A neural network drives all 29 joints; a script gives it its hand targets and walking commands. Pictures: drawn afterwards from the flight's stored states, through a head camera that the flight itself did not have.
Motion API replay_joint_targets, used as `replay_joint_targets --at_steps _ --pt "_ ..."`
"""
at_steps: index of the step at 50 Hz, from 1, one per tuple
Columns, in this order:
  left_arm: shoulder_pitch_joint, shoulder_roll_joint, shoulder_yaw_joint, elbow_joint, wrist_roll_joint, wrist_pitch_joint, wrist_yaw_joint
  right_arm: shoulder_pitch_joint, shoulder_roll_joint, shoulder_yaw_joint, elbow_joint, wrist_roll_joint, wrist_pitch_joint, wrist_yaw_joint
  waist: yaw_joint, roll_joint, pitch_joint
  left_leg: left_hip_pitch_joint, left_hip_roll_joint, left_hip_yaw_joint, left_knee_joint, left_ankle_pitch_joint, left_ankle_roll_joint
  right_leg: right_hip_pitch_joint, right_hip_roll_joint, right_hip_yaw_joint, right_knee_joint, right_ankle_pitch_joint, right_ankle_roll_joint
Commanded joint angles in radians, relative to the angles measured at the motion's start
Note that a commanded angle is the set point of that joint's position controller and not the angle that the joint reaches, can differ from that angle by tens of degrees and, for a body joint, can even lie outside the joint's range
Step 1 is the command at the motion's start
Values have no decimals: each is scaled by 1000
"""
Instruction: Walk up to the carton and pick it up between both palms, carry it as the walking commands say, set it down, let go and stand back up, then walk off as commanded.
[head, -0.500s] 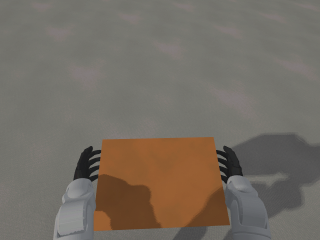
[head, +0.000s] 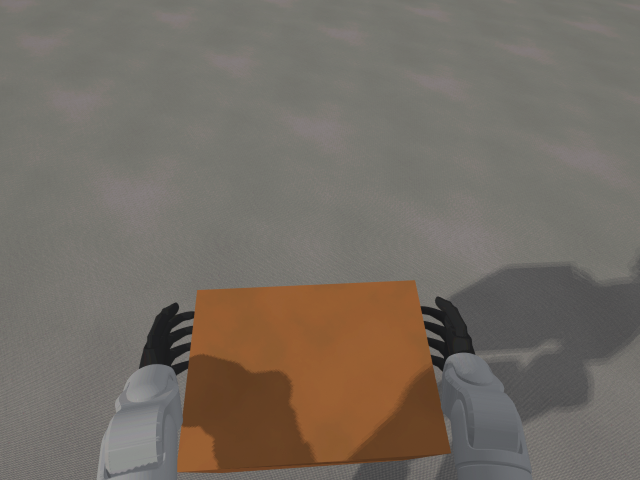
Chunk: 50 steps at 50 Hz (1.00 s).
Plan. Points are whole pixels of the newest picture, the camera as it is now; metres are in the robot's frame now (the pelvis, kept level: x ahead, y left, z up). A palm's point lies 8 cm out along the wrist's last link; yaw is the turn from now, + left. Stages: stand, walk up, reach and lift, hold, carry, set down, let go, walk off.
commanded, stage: carry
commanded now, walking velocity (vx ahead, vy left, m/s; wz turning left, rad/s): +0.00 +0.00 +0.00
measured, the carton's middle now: (311, 384) +0.27 +0.01 -0.08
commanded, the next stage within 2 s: none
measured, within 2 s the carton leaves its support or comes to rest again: neither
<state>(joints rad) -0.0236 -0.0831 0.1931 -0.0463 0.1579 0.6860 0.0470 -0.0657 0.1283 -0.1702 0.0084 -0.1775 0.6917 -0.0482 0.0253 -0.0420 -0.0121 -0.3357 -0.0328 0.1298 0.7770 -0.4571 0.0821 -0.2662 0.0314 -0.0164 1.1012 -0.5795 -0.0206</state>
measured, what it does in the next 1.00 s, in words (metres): walks ahead: right foot, then left foot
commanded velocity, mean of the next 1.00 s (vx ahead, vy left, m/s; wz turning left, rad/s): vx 0.00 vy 0.00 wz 0.00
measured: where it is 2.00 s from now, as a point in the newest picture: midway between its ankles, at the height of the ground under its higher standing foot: (303, 284)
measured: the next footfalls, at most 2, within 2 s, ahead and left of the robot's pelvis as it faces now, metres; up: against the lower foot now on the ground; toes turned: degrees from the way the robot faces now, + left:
right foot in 0.10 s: +0.06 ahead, -0.08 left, +0.00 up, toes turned -3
left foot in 0.32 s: +0.18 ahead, +0.09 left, +0.00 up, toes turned +5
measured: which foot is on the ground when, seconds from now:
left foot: down 0.00-0.12, up 0.14-0.30, down 0.32-0.52, up 0.54-0.70, down 0.72-0.98, up 1.00-1.00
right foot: up 0.00-0.08, down 0.10-0.32, up 0.34-0.48, down 0.50-0.72, up 0.74-0.90, down 0.92-1.00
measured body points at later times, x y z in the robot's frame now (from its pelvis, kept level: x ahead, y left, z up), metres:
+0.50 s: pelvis +0.25 +0.00 +0.00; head +0.25 -0.02 +0.45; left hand +0.52 +0.19 +0.03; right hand +0.51 -0.18 +0.01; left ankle +0.14 +0.08 -0.70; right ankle +0.21 -0.08 -0.71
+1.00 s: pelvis +0.51 +0.01 +0.01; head +0.52 -0.01 +0.46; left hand +0.78 +0.19 +0.03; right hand +0.77 -0.18 +0.00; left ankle +0.40 +0.09 -0.67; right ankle +0.43 -0.08 -0.70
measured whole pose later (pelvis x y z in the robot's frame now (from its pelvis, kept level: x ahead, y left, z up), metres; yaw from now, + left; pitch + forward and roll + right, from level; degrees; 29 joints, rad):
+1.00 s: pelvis +0.51 +0.01 +0.01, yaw +1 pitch +3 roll -1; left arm -0.05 -0.13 0.18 0.01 0.19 0.67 0.04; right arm 0.00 0.10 -0.19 -0.04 -0.14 0.69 -0.06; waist -0.01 0.07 -0.04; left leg -0.31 -0.02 0.07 0.97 -0.51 0.02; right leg -0.25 0.01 -0.10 0.71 -0.51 -0.04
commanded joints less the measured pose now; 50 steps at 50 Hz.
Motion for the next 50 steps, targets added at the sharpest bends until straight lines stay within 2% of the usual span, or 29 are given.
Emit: replay_joint_targets --at_steps 1,4,5,7,8,10,12,15,16,17,18,21,24,25,26,27,28,31,33,35,36,37,38,41,44,46,48,49,50 --pt "-589 -736 -714 -163 -293 -47 -289 -437 713 634 -175 241 -49 244 -62 191 -260 499 333 -403 -229 1509 217 -393 -43 43 -181 -97 -8" --pt "-443 -745 -664 -73 -250 -52 -285 -453 698 697 -189 274 -57 247 -21 170 -352 382 236 -147 -118 1380 80 -27 -13 -95 -645 308 12" --pt "-422 -758 -662 -54 -238 -56 -289 -456 696 710 -188 278 -60 252 -15 107 -406 259 193 -116 -35 1214 25 166 -41 -50 -675 687 -6" --pt "-460 -756 -629 -15 -200 -73 -281 -616 694 757 -271 309 -69 264 12 -343 -433 -165 23 -60 266 202 -90 542 -295 261 -483 2027 -180" --pt "-458 -755 -642 -61 -224 -69 -274 -629 708 773 -318 335 -68 260 19 -358 -386 -335 -11 -74 329 -163 -92 635 -330 298 -491 2188 -204" --pt "-423 -742 -642 -82 -211 -48 -257 -563 708 760 -283 334 -53 253 23 -162 -315 -492 -11 -56 231 -168 -65 696 -294 281 -507 2032 -178" --pt "-453 -714 -642 -117 -203 -39 -246 -498 685 717 -231 316 -41 249 20 -108 -313 -456 -23 -13 84 -84 -61 678 -263 216 -487 1895 -155" --pt "-436 -703 -677 -137 -220 -29 -252 -375 701 670 -167 279 -29 254 -32 -40 -448 140 -31 -8 -225 428 -11 320 -190 1 -289 1735 -54" --pt "-461 -692 -693 -139 -227 -26 -256 -351 689 652 -130 266 -27 256 -55 99 -519 451 106 -145 -217 1141 63 69 -112 -69 -71 1279 0" --pt "-520 -693 -723 -163 -259 -27 -263 -323 682 624 -115 258 -33 253 -74 396 -496 653 330 -411 -186 1916 253 -272 49 -70 180 221 61" --pt "-556 -697 -732 -177 -270 -34 -273 -321 695 613 -104 244 -31 253 -72 383 -425 665 377 -490 -222 1920 300 -404 33 -4 136 -54 38" --pt "-599 -709 -696 -165 -280 -45 -281 -433 687 624 -158 240 -38 245 -67 186 -221 557 332 -409 -225 1567 194 -485 -34 25 -170 -130 -13" --pt "-456 -742 -670 -91 -254 -51 -279 -452 687 695 -201 282 -54 247 -23 194 -330 404 226 -129 -102 1457 61 -66 12 -134 -609 326 12" --pt "-432 -757 -666 -66 -241 -53 -283 -452 684 704 -195 282 -55 250 -13 127 -393 261 185 -90 15 1303 11 158 -12 -88 -655 696 -6" --pt "-429 -740 -639 -31 -213 -61 -279 -515 667 715 -224 281 -58 255 3 -113 -454 3 99 -45 227 826 -60 419 -175 120 -536 1546 -103" --pt "-446 -753 -630 -10 -197 -66 -272 -611 677 748 -284 310 -63 261 27 -385 -419 -274 -27 -52 452 30 -115 611 -325 309 -493 2175 -246" --pt "-411 -748 -636 -38 -210 -59 -265 -599 689 764 -313 331 -62 260 27 -344 -385 -416 -19 -97 482 -203 -103 677 -352 345 -500 2221 -260" --pt "-459 -719 -644 -106 -207 -51 -243 -533 679 728 -248 325 -55 251 33 -126 -265 -647 2 -83 275 -233 -62 745 -292 304 -494 1881 -185" --pt "-474 -719 -679 -169 -227 -44 -240 -450 676 693 -236 313 -49 248 20 -79 -328 -462 -7 -54 51 -65 -58 655 -265 190 -443 1783 -147" --pt "-450 -706 -701 -175 -238 -35 -250 -347 696 659 -182 281 -38 253 -25 -30 -429 73 -66 25 -226 371 -29 338 -188 -15 -304 1659 -76" --pt "-490 -695 -724 -188 -247 -34 -254 -349 693 649 -159 266 -38 254 -51 62 -513 376 47 -114 -249 950 26 137 -140 -76 -144 1281 -21" --pt "-509 -698 -752 -194 -264 -29 -260 -317 684 622 -132 251 -37 252 -52 334 -519 578 305 -438 -231 1810 186 -158 26 -76 130 287 26" --pt "-575 -703 -762 -217 -285 -39 -267 -343 682 606 -154 247 -46 251 -46 397 -491 602 366 -507 -221 1982 274 -253 39 12 166 12 12" --pt "-609 -719 -725 -185 -286 -43 -280 -405 689 610 -160 235 -44 246 -62 192 -271 505 337 -448 -246 1580 248 -397 -25 14 -72 -61 0" --pt "-490 -740 -677 -110 -262 -51 -279 -454 687 677 -216 274 -61 247 -39 184 -320 435 258 -234 -172 1520 121 -155 -18 -86 -483 127 11" --pt "-419 -757 -669 -73 -241 -56 -282 -451 683 702 -207 285 -61 253 -13 133 -423 298 202 -145 -50 1388 34 146 -17 -95 -633 590 -5" --pt "-439 -739 -622 -32 -202 -74 -274 -569 664 739 -266 311 -68 264 19 -291 -462 -121 47 -64 304 613 -103 552 -248 191 -454 1872 -169" --pt "-440 -744 -645 -72 -223 -69 -264 -600 682 758 -323 342 -69 261 36 -415 -399 -416 -43 -51 464 -155 -119 726 -336 298 -476 2214 -233" --pt "-379 -737 -643 -66 -219 -54 -255 -557 690 764 -314 345 -62 256 38 -302 -342 -546 -22 -77 408 -251 -101 753 -323 314 -499 2114 -212"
